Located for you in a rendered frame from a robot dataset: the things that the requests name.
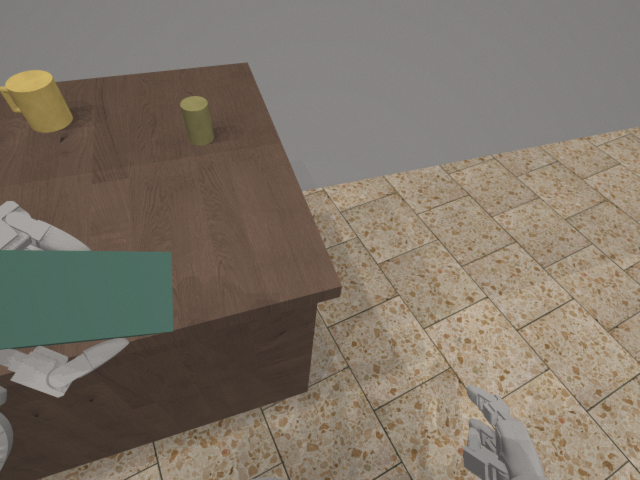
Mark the right robot hand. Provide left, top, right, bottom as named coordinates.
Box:
left=463, top=385, right=545, bottom=480

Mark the left robot hand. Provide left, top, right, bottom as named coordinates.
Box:
left=0, top=201, right=129, bottom=398

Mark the table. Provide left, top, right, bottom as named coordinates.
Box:
left=0, top=62, right=342, bottom=480

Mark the sponge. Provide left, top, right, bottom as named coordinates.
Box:
left=0, top=250, right=173, bottom=350

